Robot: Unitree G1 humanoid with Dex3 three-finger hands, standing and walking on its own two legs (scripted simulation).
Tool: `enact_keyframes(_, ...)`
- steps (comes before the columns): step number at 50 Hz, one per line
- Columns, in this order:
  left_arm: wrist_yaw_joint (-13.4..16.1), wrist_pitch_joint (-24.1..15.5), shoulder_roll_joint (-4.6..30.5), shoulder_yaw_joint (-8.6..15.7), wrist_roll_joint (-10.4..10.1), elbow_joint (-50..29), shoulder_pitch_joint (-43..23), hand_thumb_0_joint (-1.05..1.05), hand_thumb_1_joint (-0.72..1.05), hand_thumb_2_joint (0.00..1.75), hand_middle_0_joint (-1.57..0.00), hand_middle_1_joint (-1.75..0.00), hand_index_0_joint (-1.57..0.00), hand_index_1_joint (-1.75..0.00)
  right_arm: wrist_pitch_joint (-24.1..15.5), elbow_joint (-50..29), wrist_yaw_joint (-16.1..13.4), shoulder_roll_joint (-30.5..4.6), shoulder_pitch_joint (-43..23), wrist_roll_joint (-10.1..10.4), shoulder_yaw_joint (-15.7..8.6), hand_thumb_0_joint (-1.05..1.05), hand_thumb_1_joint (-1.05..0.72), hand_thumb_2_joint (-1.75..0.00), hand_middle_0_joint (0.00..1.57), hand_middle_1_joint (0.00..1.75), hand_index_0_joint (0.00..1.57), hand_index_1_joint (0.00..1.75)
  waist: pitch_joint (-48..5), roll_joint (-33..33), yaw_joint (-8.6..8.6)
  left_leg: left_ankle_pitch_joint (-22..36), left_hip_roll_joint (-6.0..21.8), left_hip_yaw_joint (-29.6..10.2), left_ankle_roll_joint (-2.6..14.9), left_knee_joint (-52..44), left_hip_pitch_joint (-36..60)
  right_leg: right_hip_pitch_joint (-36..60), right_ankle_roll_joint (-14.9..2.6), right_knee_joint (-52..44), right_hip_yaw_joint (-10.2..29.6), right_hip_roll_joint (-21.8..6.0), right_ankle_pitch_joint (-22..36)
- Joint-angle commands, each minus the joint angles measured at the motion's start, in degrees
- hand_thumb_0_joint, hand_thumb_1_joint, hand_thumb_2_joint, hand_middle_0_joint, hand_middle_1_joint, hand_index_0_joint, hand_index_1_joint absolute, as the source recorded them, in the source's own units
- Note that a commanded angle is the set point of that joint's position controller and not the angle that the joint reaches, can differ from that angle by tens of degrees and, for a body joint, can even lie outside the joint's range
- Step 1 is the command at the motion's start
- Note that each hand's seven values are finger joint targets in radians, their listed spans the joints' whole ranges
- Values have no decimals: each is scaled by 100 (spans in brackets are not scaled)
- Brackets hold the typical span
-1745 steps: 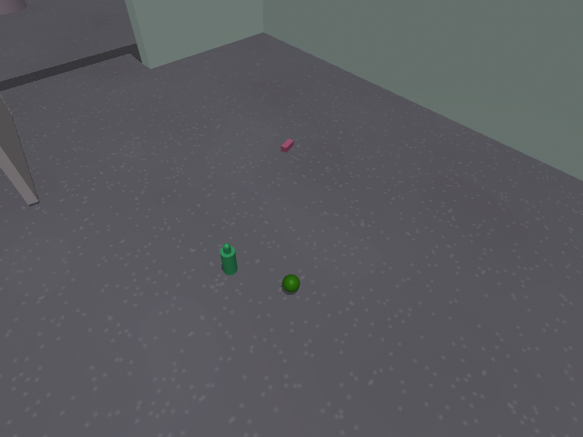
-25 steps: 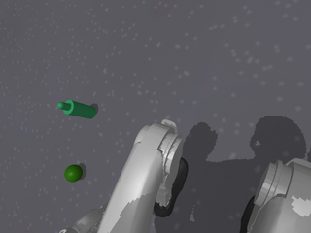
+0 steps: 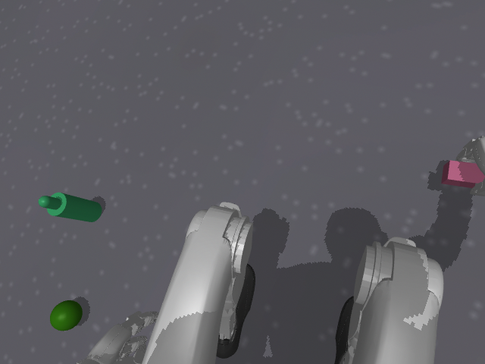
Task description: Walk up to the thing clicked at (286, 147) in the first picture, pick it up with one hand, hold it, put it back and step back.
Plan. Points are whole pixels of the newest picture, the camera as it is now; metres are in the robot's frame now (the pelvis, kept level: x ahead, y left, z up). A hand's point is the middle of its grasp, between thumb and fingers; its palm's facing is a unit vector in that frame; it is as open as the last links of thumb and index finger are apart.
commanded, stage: settle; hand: right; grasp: from above
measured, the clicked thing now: (473, 176) +0.45 -0.31 -0.21
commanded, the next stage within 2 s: lift in 0.16 s
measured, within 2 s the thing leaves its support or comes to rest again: neither
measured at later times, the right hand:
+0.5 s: hand out of the picture +0.43 -0.32 -0.11, palm faces -0.45 +0.08 -0.89, open 6.4 cm
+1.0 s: hand out of the picture +0.37 -0.31 +0.06, palm faces -0.42 +0.10 -0.90, open 6.4 cm
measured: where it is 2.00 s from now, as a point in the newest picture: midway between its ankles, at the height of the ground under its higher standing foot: (286, 346)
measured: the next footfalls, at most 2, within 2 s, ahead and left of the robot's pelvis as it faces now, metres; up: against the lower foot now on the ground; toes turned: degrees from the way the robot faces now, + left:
none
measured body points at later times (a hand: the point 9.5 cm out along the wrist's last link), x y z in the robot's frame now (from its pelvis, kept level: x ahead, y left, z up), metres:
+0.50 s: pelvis +0.00 +0.00 +0.04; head +0.21 -0.07 +0.42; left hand +0.07 +0.27 -0.07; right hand +0.45 -0.32 -0.06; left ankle +0.11 +0.13 -0.29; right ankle +0.07 -0.13 -0.29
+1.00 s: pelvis +0.00 +0.00 +0.15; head +0.16 -0.05 +0.57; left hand +0.14 +0.26 +0.03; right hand +0.39 -0.32 +0.11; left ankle +0.11 +0.13 -0.29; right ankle +0.07 -0.13 -0.29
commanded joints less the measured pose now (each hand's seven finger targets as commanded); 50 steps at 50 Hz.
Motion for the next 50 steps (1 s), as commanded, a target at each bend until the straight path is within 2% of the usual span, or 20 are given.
enact_keyframes(1,200,100,1538,573,-109,-58,1174,0,90,90,-20,-30,-20,-30,-172,-1175,17,-1390,-1831,38,-149,0,-80,-11,122,2,122,3,-3535,-1687,143,702,-153,562,535,-1338,1628,2861,-142,-1618,-513,99,535)
enact_keyframes(3,265,169,1480,597,-141,-115,1182,0,90,90,-20,-30,-20,-30,-214,-1370,61,-1551,-1858,16,-248,0,-82,-14,126,2,124,4,-3783,-1869,12,694,-155,508,564,-1344,1709,2994,-123,-1707,-559,106,556)
enact_keyframes(4,287,209,1448,594,-139,-145,1174,0,90,90,-20,-30,-20,-30,-220,-1301,69,-1423,-1764,6,-190,0,-83,-12,126,3,125,4,-3753,-1886,31,726,-142,494,559,-1394,1756,2981,-127,-1707,-629,133,591)
enact_keyframes(9,401,358,1336,665,-200,-142,1265,0,90,90,-20,-30,-20,-30,-244,-1639,98,-1493,-1735,27,-284,0,-86,-18,129,2,127,5,-4118,-1753,-49,1028,-137,351,537,-1557,2124,3063,-168,-1735,-780,122,884)
enact_keyframes(13,458,426,1316,703,-236,-138,1358,0,92,91,-20,-30,-20,-30,-182,-1622,137,-1445,-1645,43,-280,0,-88,-18,133,6,131,8,-4081,-1599,-62,1207,-112,359,527,-1648,2198,3229,-184,-1828,-781,109,1040)
enact_keyframes(14,470,448,1311,714,-243,-136,1362,0,88,89,-20,-30,-20,-30,-184,-1652,161,-1423,-1713,48,-262,0,-86,-14,125,6,123,5,-4146,-1570,-39,1132,-119,350,537,-1660,2209,3153,-191,-1839,-767,113,981)
enact_keyframes(15,483,471,1286,719,-249,-130,1370,0,91,91,-20,-30,-20,-30,-172,-1684,167,-1511,-1683,69,-338,0,-87,-14,130,6,129,7,-4208,-1547,-108,1112,-118,299,520,-1729,2331,3111,-211,-1870,-801,112,963)
enact_keyframes(19,526,493,1264,813,-326,-148,1444,0,90,90,-20,-30,-20,-30,-43,-1770,356,-1227,-1466,321,-262,0,-87,-13,122,13,125,11,-4288,-1639,-201,1051,-65,321,533,-1820,2258,3345,-194,-2165,-797,130,880)
enact_keyframes(22,577,559,1297,941,-435,-186,1397,0,90,90,-20,-30,-20,-30,41,-2083,531,-1380,-1356,357,-352,0,-87,-13,120,15,124,11,-4487,-1829,-380,953,-47,319,572,-1805,2184,3671,-157,-2494,-689,120,736)
enact_keyframes(25,613,633,1240,988,-494,-255,1405,0,90,90,-20,-30,-20,-30,78,-2384,727,-1143,-1192,356,-207,0,-87,-16,120,16,124,13,-4405,-1786,-350,1048,-33,292,570,-1930,2283,3812,-154,-2645,-672,107,818)
enact_keyframes(27,658,678,1194,1020,-549,-299,1409,0,90,90,-20,-30,-20,-30,94,-2620,824,-1223,-1103,442,-271,0,-87,-18,121,19,124,15,-4442,-1545,-415,1003,-46,231,556,-2109,2484,3799,-202,-2708,-707,112,764)
enact_keyframes(30,731,692,1144,1069,-592,-386,1376,0,90,90,-20,-30,-20,-30,81,-3083,997,-919,-1065,633,-101,0,-90,-20,121,21,126,17,-4407,-1465,-379,864,-31,188,544,-2336,2539,3865,-219,-2902,-695,114,612)
enact_keyframes(33,801,730,1129,1095,-666,-456,1337,0,90,90,-20,-30,-20,-30,94,-3294,1101,-1022,-639,726,-202,0,-88,-16,118,22,123,16,-4391,-1348,-555,725,-39,163,521,-2542,2775,3976,-225,-3195,-648,97,436)
enact_keyframes(36,861,758,1063,1125,-733,-568,1300,0,90,90,-20,-30,-20,-30,139,-3656,1182,-791,-467,809,-82,0,-89,-18,117,25,123,19,-4449,-1353,-565,747,-52,140,504,-2748,3002,4211,-221,-3493,-620,81,398)
enact_keyframes(39,945,784,1029,1142,-806,-625,1202,0,90,90,-20,-30,-20,-30,216,-3975,1262,-761,-268,920,-79,0,-87,-16,116,23,122,17,-4385,-1291,-648,685,-51,120,488,-2995,3183,4513,-217,-3839,-542,56,279)
enact_keyframes(40,969,785,1008,1148,-813,-664,1188,0,90,90,-20,-30,-20,-30,237,-4171,1301,-657,-282,951,14,0,-87,-18,116,24,122,18,-4375,-1382,-599,727,-43,108,482,-3076,3276,4599,-211,-3946,-547,55,304)
enact_keyframes(43,1048,832,975,1174,-874,-735,1095,0,90,90,-20,-30,-20,-30,372,-4411,1354,-720,108,1039,-113,0,-88,-17,116,24,122,18,-4478,-1191,-721,824,-49,74,465,-3364,3665,4998,-208,-4220,-538,41,438)
enact_keyframes(46,1140,859,880,1171,-910,-780,985,0,90,90,-20,-30,-20,-30,496,-4777,1448,-525,265,1145,8,0,-90,-21,118,27,124,21,-4356,-1110,-688,830,-38,8,442,-3768,4057,5262,-217,-4524,-604,35,458)
enact_keyframes(49,1255,893,828,1161,-967,-847,855,0,90,90,-20,-30,-20,-30,618,-5101,1506,-569,523,1237,-55,0,-90,-22,119,25,124,20,-4309,-1112,-785,757,-52,-30,425,-4131,4462,5686,-207,-4972,-596,5,358)
enact_keyframes(50,1288,895,812,1162,-982,-842,838,0,90,90,-20,-30,-20,-30,647,-5184,1555,-371,601,1239,87,0,-92,-21,120,24,125,19,-4283,-1125,-761,810,-43,-29,423,-4212,4559,5862,-180,-5145,-557,-1,413)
